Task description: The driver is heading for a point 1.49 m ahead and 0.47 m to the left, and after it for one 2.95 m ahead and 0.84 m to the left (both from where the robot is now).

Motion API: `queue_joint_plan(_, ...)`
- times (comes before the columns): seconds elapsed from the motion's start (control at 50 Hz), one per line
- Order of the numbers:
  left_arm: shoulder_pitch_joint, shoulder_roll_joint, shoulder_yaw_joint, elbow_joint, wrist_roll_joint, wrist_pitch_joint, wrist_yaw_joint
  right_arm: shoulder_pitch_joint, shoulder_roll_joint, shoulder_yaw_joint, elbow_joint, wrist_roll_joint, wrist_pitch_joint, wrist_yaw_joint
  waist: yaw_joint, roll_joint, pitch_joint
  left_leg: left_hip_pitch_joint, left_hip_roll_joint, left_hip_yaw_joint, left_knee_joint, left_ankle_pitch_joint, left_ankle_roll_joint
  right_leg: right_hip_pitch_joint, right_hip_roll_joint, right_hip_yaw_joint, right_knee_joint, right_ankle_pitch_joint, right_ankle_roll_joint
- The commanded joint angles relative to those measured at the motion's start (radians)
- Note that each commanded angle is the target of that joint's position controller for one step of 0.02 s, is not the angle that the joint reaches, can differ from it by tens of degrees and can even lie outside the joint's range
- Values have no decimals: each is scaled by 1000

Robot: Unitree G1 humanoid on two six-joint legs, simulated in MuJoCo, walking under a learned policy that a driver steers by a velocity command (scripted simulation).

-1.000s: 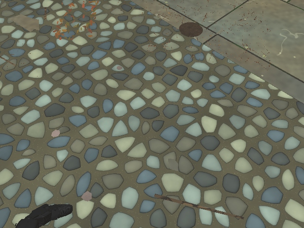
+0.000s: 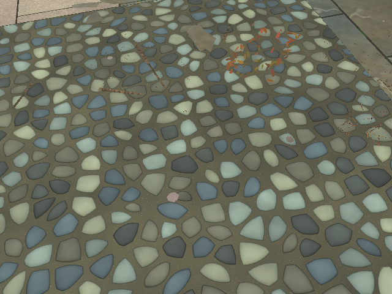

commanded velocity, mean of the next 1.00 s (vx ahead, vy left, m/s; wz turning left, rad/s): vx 0.00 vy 0.00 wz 0.55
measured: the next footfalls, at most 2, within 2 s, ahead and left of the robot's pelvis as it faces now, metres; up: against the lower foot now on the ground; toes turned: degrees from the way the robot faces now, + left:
left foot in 0.40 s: +0.00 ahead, +0.14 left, +0.00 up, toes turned +16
right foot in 0.86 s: +0.10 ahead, -0.06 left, +0.00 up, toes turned +36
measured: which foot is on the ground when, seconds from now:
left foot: up 0.00-0.38, down 0.40-0.86, up 0.88-1.00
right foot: down 0.00-0.40, up 0.42-0.84, down 0.86-1.00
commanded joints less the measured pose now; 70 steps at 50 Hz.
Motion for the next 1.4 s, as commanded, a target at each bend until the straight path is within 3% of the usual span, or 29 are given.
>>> queue_joint_plan(0.02, -23, 186, 45, -93, 37, -16, 5, 42, -176, -55, -82, -8, -26, 1, -20, -259, -69, -183, 34, 17, 441, -263, -30, 120, -428, 431, -256, 280, -275)
queue_joint_plan(0.08, -91, 110, 23, -113, -7, -11, 22, 87, -136, -54, -29, -3, 0, -1, -29, -166, -43, -217, 51, 55, 600, -102, -83, 150, -294, 186, -207, 301, -191)
queue_joint_plan(0.12, -52, 112, 20, -106, -3, 0, 34, 48, -95, -39, -50, 10, 4, 6, -2, -181, -36, -224, 65, 110, 565, -57, -106, 178, -263, 100, -211, 340, -199)
queue_joint_plan(0.22, 15, 172, 42, -97, 0, 18, 39, -40, -54, -15, -105, 6, 0, 22, 60, -221, -83, -164, 131, 172, 306, -81, -124, 298, -319, 47, -195, 408, -228)
queue_joint_plan(0.36, -33, 207, 58, -93, -43, 16, 11, 46, -70, -28, -95, 9, 14, 49, 3, -225, -89, 136, 107, 281, -125, 71, -23, 207, -340, -50, -91, 403, -166)
queue_joint_plan(0.38, 0, 179, 52, -75, -47, 13, 8, 88, -86, -38, -78, 6, 13, 44, -11, -183, -100, 245, 85, 270, -229, 168, 10, 151, -310, -94, -14, 328, -112)
queue_joint_plan(0.4, 41, 132, 40, -66, -22, 10, 3, 129, -157, -61, -76, 7, 9, 33, -8, -6, -121, 426, 187, 101, -272, 441, 63, -23, -236, -183, 184, 116, -24)
queue_joint_plan(0.42, 18, 70, 13, -117, 38, 9, -1, 125, -266, -74, -112, -5, 0, 18, 20, 299, -114, 534, 453, -265, -228, 864, 226, -333, -92, -203, 486, -430, 72)
queue_joint_plan(0.44, -77, 125, 29, -143, 15, 4, 10, 160, -233, -65, -111, -43, -28, 33, -75, 210, -202, 450, 517, -329, -274, 764, 365, -358, -54, -31, 652, -459, 77)
queue_joint_plan(0.46, -101, 154, 39, -144, -13, 9, 15, 117, -205, -52, -100, -42, -47, 37, -51, 135, -142, 412, 449, -237, -292, 648, 326, -375, -74, 0, 701, -375, 65)
queue_joint_plan(0.5, -79, 159, 47, -117, -5, 17, 28, 21, -150, -35, -98, -6, -51, 23, -4, 74, -89, 352, 350, -136, -292, 521, 224, -373, -92, 18, 648, -218, 57)
queue_joint_plan(0.64, -72, 105, 28, -117, -9, 11, 19, 17, -158, -30, -92, -6, -36, -4, 1, 90, -112, 318, 283, -142, -284, 424, 213, -253, -32, 19, 394, -78, 87)
queue_joint_plan(0.78, -73, 119, 31, -130, -22, -10, -5, -4, -174, -37, -97, -2, -21, 11, -11, 126, -98, 260, 267, -300, -249, 354, 211, -98, 12, 35, 146, -125, 61)
queue_joint_plan(0.84, 8, 116, 34, -108, -19, -24, -17, -42, -150, -27, -101, 13, -13, 6, 38, 116, -123, 245, 220, -295, -177, 369, 152, 67, -1, 9, -125, 68, 25)
queue_joint_plan(0.86, 21, 150, 41, -110, -5, -25, -14, -3, -115, -17, -93, 7, -14, 3, 25, 55, -142, 177, 175, -249, -115, 231, 97, 175, -100, 80, -173, 182, -11)
queue_joint_plan(0.88, -23, 228, 51, -129, 14, -19, -8, 61, -65, -2, -94, -10, -20, 4, -45, -199, -133, 37, 33, -78, 62, -76, 29, 244, -291, 296, -197, 382, -118)
queue_joint_plan(0.9, -9, 203, 46, -124, 34, -19, -11, 30, -129, -21, -101, -11, -28, -1, -10, -314, -98, -62, -21, 12, 263, -347, -27, 182, -418, 463, -228, 457, -292)
queue_joint_plan(0.92, -28, 171, 35, -136, 21, -23, -10, 50, -191, -43, -81, -12, -31, -4, -7, -230, -81, -79, 16, -1, 437, -325, -56, 161, -420, 431, -224, 427, -321)
queue_joint_plan(0.94, -56, 147, 28, -136, 7, -21, -5, 54, -189, -49, -59, -6, -27, -3, -18, -182, -66, -88, 23, 0, 501, -265, -72, 154, -358, 346, -208, 381, -279)
queue_joint_plan(0.98, -81, 121, 15, -135, -15, -18, 1, 61, -131, -36, -35, -6, -11, -6, -16, -165, -44, -104, 27, -4, 524, -182, -102, 169, -286, 246, -189, 366, -228)
queue_joint_plan(1.08, -50, 119, 9, -112, -8, 5, 4, 1, -19, 12, -44, -7, -15, 5, 23, -238, -84, 77, 93, 136, 125, -157, -121, 201, -217, 124, -164, 421, -213)
queue_joint_plan(1.16, -5, 133, 5, -88, -30, 15, 0, 66, -43, 5, 5, -4, -21, 11, 4, -216, -77, 281, 79, 189, -309, 138, -77, 160, -214, 138, -124, 388, -182)
queue_joint_plan(1.18, 36, 119, -2, -74, -26, 4, -4, 67, -72, 4, 1, -15, -22, 9, 14, -175, -87, 376, 119, 127, -336, 243, -46, 102, -203, 135, -124, 325, -127)
queue_joint_plan(1.2, 46, 94, -13, -77, 2, -12, -12, 83, -131, -4, -10, -24, -21, 0, 32, -50, -123, 464, 234, 12, -289, 471, -7, 35, -152, 71, -51, 219, -61)
queue_joint_plan(1.22, 71, 44, -25, -77, 10, -22, -15, 37, -125, 0, 12, -34, -22, 5, 88, 130, -121, 330, 263, -2, -244, 363, 65, 89, -84, -12, -93, 22, -2)
queue_joint_plan(1.26, -20, 97, -17, -67, 14, -20, -12, 13, -38, 20, 2, -42, -37, 20, 28, 56, -61, 249, 207, 16, -276, 140, 56, 127, -72, -24, -74, 66, 40)
queue_joint_plan(1.32, -5, 90, -17, -51, 3, -7, 0, 37, -53, 22, 24, -35, -56, 17, 28, 53, -5, 207, 186, 28, -275, 148, 29, 119, -78, -16, -73, 109, 31)
queue_joint_plan(1.36, 12, 79, -19, -31, -5, -5, 5, 80, -62, 20, 40, -28, -54, 9, 10, 69, -11, 216, 182, 9, -306, -103, 50, 86, -32, -74, -11, -42, 29)
queue_joint_plan(1.4, -21, 79, -15, -44, -22, -15, 5, 133, -123, 3, 47, -18, -48, 6, -32, 138, 69, 210, 282, -158, -417, -441, 136, -80, 2, -122, 135, -177, 19)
